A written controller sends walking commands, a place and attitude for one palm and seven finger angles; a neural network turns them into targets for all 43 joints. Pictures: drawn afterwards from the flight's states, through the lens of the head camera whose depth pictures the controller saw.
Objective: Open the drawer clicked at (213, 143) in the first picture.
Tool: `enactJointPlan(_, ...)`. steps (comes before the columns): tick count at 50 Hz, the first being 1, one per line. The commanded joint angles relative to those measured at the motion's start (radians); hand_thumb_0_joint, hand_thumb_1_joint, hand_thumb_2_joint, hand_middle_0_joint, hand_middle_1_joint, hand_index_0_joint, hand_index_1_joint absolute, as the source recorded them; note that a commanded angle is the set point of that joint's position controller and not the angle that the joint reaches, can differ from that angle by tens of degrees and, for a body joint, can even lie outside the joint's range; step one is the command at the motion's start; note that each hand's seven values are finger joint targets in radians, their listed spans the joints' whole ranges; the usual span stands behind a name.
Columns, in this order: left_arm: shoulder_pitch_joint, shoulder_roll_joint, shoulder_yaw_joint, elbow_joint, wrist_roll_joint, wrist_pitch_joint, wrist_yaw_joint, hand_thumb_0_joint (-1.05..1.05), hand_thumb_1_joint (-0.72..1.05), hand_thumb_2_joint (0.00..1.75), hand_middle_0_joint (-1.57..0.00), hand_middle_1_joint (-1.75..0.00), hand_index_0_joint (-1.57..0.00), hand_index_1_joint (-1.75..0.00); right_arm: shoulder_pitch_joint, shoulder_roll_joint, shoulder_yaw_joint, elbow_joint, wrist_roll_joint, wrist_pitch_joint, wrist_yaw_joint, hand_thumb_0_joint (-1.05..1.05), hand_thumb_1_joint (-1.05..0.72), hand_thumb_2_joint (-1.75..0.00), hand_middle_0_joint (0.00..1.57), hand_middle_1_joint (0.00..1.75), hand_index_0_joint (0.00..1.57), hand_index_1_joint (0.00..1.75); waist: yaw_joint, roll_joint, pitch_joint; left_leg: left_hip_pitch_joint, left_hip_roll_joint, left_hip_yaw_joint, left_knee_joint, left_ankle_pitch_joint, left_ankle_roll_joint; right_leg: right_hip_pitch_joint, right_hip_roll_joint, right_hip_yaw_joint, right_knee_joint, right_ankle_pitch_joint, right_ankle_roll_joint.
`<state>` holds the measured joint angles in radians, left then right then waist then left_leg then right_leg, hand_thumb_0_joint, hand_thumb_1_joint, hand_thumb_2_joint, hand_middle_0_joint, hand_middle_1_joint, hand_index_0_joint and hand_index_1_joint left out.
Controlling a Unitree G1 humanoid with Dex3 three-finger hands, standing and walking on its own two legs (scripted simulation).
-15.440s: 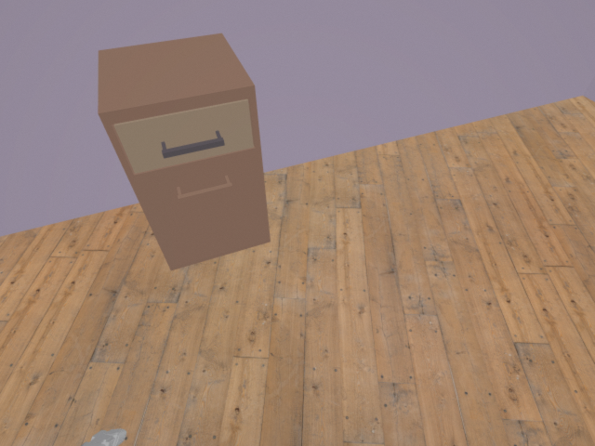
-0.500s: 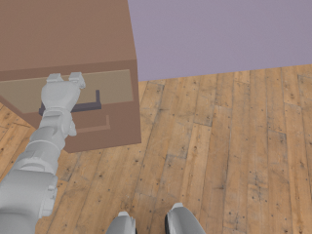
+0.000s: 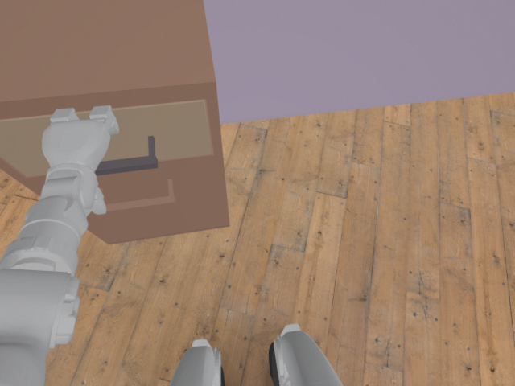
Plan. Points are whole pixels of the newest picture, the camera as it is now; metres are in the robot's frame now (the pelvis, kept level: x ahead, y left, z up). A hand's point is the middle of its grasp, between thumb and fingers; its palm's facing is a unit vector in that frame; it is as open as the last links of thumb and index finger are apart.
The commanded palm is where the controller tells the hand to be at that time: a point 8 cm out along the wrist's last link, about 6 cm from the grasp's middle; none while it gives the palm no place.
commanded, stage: move the hooked fingers above the handle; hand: left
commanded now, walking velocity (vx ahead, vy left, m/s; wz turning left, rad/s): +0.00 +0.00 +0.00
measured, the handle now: (106, 157) +0.53 +0.25 -0.08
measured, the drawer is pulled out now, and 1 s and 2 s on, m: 0.00 0.00 0.00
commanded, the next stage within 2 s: lower the fingers behind the handle in 0.22 s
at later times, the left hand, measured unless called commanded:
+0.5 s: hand (94, 162) +0.49 +0.24 -0.03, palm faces -0.08 +0.00 -1.00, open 13.9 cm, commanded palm +0.48 +0.24 +0.01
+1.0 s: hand (111, 172) +0.49 +0.23 -0.07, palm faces +0.00 -0.01 -1.00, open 13.6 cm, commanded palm +0.48 +0.23 -0.02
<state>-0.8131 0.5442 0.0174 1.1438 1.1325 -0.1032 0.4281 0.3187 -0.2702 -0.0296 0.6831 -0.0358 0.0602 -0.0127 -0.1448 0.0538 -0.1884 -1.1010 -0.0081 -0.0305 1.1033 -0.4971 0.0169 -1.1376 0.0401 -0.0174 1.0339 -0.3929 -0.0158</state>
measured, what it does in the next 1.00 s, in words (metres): stands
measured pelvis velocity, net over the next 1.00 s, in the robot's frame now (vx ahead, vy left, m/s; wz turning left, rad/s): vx -0.01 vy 0.01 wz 0.00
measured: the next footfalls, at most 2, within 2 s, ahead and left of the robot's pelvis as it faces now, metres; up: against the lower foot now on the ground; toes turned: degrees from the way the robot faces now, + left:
none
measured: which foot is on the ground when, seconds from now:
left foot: down 0.00-1.00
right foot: down 0.00-1.00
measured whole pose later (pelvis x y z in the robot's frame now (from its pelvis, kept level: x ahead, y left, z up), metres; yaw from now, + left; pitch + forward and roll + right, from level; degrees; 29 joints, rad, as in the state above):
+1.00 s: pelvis -0.01 +0.01 -0.03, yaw +0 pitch +32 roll -3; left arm -0.86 0.48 0.02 1.17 1.16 -0.04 0.58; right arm 0.26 -0.25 -0.01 0.70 -0.05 0.07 0.03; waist -0.16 0.06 -0.19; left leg -1.26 -0.02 -0.03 1.25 -0.54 0.03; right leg -1.29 0.03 -0.02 1.17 -0.43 0.00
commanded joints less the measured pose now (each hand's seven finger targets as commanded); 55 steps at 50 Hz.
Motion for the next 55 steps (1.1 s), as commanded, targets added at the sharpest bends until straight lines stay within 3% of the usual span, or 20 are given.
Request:
enactJointPlan(1,-0.409,0.243,0.057,-0.168,-0.001,-0.002,0.051,0.0,-0.5,0.3,-0.3,-1.2,-0.3,-1.2,0.155,-0.158,-0.058,-0.043,-0.005,-0.011,-0.008,0.0,-0.9,-0.9,0.2,0.3,0.2,0.3,-0.031,0.055,-0.457,0.226,-0.004,0.022,-0.095,0.294,0.041,0.301,-0.005,0.005,-0.104,0.186,-0.023)
enactJointPlan(8,-0.49,0.199,0.019,-0.149,-0.01,0.062,0.073,0.0,-0.5,0.3,-0.3,-1.2,-0.3,-1.2,0.161,-0.164,-0.06,-0.03,-0.005,-0.007,-0.001,0.0,-0.9,-0.9,0.2,0.3,0.2,0.3,-0.063,0.057,-0.478,0.271,0.0,0.01,-0.096,0.314,0.04,0.269,-0.006,-0.006,-0.107,0.183,-0.019)
enactJointPlan(10,-0.474,0.239,0.042,-0.136,-0.011,0.078,0.069,0.0,-0.5,0.3,-0.3,-1.2,-0.3,-1.2,0.165,-0.169,-0.054,-0.031,-0.003,-0.004,-0.001,0.0,-0.9,-0.9,0.2,0.3,0.2,0.3,-0.05,0.053,-0.478,0.262,-0.002,0.013,-0.104,0.307,0.04,0.298,-0.007,-0.007,-0.109,0.186,-0.018)
enactJointPlan(12,-0.47,0.221,0.026,-0.135,-0.011,0.087,0.06,0.0,-0.5,0.3,-0.3,-1.2,-0.3,-1.2,0.161,-0.164,-0.053,-0.037,-0.002,-0.002,-0.002,0.0,-0.9,-0.9,0.2,0.3,0.2,0.3,-0.051,0.054,-0.484,0.269,-0.003,0.016,-0.107,0.309,0.041,0.309,-0.006,-0.005,-0.114,0.196,-0.017)
enactJointPlan(14,-0.49,0.199,0.007,-0.146,-0.013,0.082,0.049,0.0,-0.5,0.3,-0.3,-1.2,-0.3,-1.2,0.164,-0.162,-0.054,-0.037,-0.001,-0.003,-0.002,0.0,-0.9,-0.9,0.2,0.3,0.2,0.3,-0.062,0.061,-0.484,0.288,-0.001,0.012,-0.11,0.307,0.041,0.293,-0.006,-0.006,-0.119,0.185,-0.016)
enactJointPlan(15,-0.463,0.22,0.028,-0.138,-0.016,0.081,0.045,0.0,-0.5,0.3,-0.3,-1.2,-0.3,-1.2,0.161,-0.165,-0.052,-0.038,-0.001,-0.003,-0.002,0.0,-0.9,-0.9,0.2,0.3,0.2,0.3,-0.049,0.053,-0.479,0.273,-0.003,0.015,-0.11,0.29,0.042,0.307,-0.006,-0.004,-0.121,0.176,-0.018)
enactJointPlan(19,-0.425,0.244,0.037,-0.102,-0.016,0.061,0.021,0.0,-0.5,0.3,-0.3,-1.2,-0.3,-1.2,0.151,-0.161,-0.039,-0.048,0.001,-0.004,-0.009,0.0,-0.9,-0.9,0.2,0.3,0.2,0.3,-0.05,0.009,-0.424,0.19,-0.004,0.022,-0.106,0.238,0.049,0.319,-0.006,0.003,-0.117,0.151,-0.016)
enactJointPlan(23,-0.392,0.214,0.022,-0.088,-0.008,0.032,0.017,0.0,-0.5,0.3,-0.3,-1.2,-0.3,-1.2,0.141,-0.157,-0.038,-0.053,-0.001,-0.008,-0.008,0.0,-0.9,-0.9,0.2,0.3,0.2,0.3,-0.042,0.045,-0.38,0.173,-0.001,0.022,-0.097,0.219,0.045,0.255,-0.006,-0.002,-0.103,0.114,-0.024)
enactJointPlan(25,-0.36,0.233,0.044,-0.075,-0.01,0.022,0.024,0.0,-0.5,0.3,-0.3,-1.2,-0.3,-1.2,0.145,-0.164,-0.039,-0.054,-0.001,-0.008,-0.008,0.0,-0.9,-0.9,0.2,0.3,0.2,0.3,-0.033,0.018,-0.389,0.146,-0.002,0.022,-0.081,0.203,0.045,0.248,-0.006,-0.001,-0.089,0.099,-0.022)
enactJointPlan(27,-0.357,0.218,0.034,-0.065,-0.007,0.022,0.034,0.0,-0.5,0.3,-0.3,-1.2,-0.3,-1.2,0.146,-0.162,-0.038,-0.057,-0.002,-0.009,-0.008,0.0,-0.9,-0.9,0.2,0.3,0.2,0.3,-0.037,0.008,-0.388,0.124,-0.002,0.021,-0.073,0.194,0.044,0.235,-0.005,-0.002,-0.08,0.091,-0.022)
enactJointPlan(28,-0.375,0.197,0.019,-0.074,-0.004,0.019,0.036,0.0,-0.5,0.3,-0.3,-1.2,-0.3,-1.2,0.143,-0.16,-0.04,-0.056,-0.003,-0.012,-0.005,0.0,-0.9,-0.9,0.2,0.3,0.2,0.3,-0.042,0.037,-0.387,0.138,0.0,0.015,-0.071,0.206,0.042,0.205,-0.007,-0.007,-0.072,0.093,-0.025)
enactJointPlan(31,-0.438,0.244,0.055,-0.17,0.006,-0.013,0.051,0.0,-0.5,0.3,-0.3,-1.2,-0.3,-1.2,0.153,-0.168,-0.049,-0.049,-0.01,-0.015,-0.005,0.0,-0.9,-0.9,0.2,0.3,0.2,0.3,-0.036,0.066,-0.49,0.183,0.007,-0.001,-0.041,0.251,0.037,0.191,-0.004,-0.009,-0.033,0.116,-0.026)
enactJointPlan(34,-0.483,0.24,0.071,-0.292,0.01,-0.053,0.078,0.0,-0.5,0.3,-0.3,-1.2,-0.3,-1.2,0.162,-0.165,-0.065,-0.04,-0.019,-0.017,-0.001,0.0,-0.9,-0.9,0.2,0.3,0.2,0.3,-0.025,0.151,-0.622,0.303,0.015,-0.028,-0.018,0.358,0.023,0.161,-0.002,-0.018,0.002,0.156,-0.028)
enactJointPlan(37,-0.46,0.271,0.112,-0.277,0.019,-0.045,0.124,0.0,-0.5,0.3,-0.3,-1.2,-0.3,-1.2,0.156,-0.166,-0.066,-0.023,-0.026,-0.012,0.004,0.0,-0.9,-0.9,0.2,0.3,0.2,0.3,-0.021,0.138,-0.609,0.288,0.017,-0.031,0.003,0.388,0.018,0.142,0.001,-0.022,0.02,0.17,-0.028)
enactJointPlan(43,-0.472,0.27,0.107,-0.171,0.028,0.07,0.184,0.0,-0.5,0.3,-0.3,-1.2,-0.3,-1.2,0.15,-0.169,-0.053,-0.012,-0.026,-0.001,0.02,0.0,-0.9,-0.9,0.2,0.3,0.2,0.3,-0.036,0.108,-0.55,0.224,0.016,-0.021,0.004,0.391,0.021,0.146,-0.004,-0.031,0.031,0.198,-0.024)
enactJointPlan(46,-0.466,0.249,0.08,-0.138,0.032,0.114,0.176,0.0,-0.5,0.3,-0.3,-1.2,-0.3,-1.2,0.151,-0.172,-0.052,-0.014,-0.022,0.003,0.027,0.0,-0.9,-0.9,0.2,0.3,0.2,0.3,-0.039,0.12,-0.544,0.235,0.013,-0.018,0.001,0.381,0.019,0.141,-0.005,-0.034,0.026,0.192,-0.023)
enactJointPlan(47,-0.467,0.231,0.064,-0.112,0.027,0.128,0.169,0.0,-0.5,0.3,-0.3,-1.2,-0.3,-1.2,0.152,-0.171,-0.049,-0.014,-0.02,0.002,0.027,0.0,-0.9,-0.9,0.2,0.3,0.2,0.3,-0.055,0.086,-0.524,0.21,0.013,-0.012,0.004,0.359,0.027,0.15,-0.004,-0.031,0.017,0.192,-0.02)
enactJointPlan(50,-0.44,0.255,0.068,-0.074,0.011,0.143,0.134,0.0,-0.5,0.3,-0.3,-1.2,-0.3,-1.2,0.142,-0.171,-0.035,-0.029,-0.016,0.003,0.023,0.0,-0.9,-0.9,0.2,0.3,0.2,0.3,-0.046,0.063,-0.504,0.142,0.004,0.003,0.004,0.3,0.035,0.193,-0.005,-0.022,0.017,0.181,-0.017)
enactJointPlan(53,-0.447,0.24,0.043,-0.037,0.004,0.136,0.1,0.0,-0.5,0.3,-0.3,-1.2,-0.3,-1.2,0.131,-0.165,-0.027,-0.035,-0.012,-0.004,0.016,0.0,-0.9,-0.9,0.2,0.3,0.2,0.3,-0.065,0.036,-0.452,0.073,0.001,0.012,0.011,0.223,0.045,0.185,-0.008,-0.013,0.007,0.133,-0.015)
enactJointPlan(55,-0.434,0.279,0.052,-0.003,0.006,0.127,0.083,0.0,-0.5,0.3,-0.3,-1.2,-0.3,-1.2,0.125,-0.171,-0.018,-0.043,-0.008,-0.007,0.008,0.0,-0.9,-0.9,0.2,0.3,0.2,0.3,-0.069,-0.004,-0.408,-0.007,-0.003,0.021,0.028,0.151,0.05,0.178,-0.007,-0.004,0.01,0.075,-0.01)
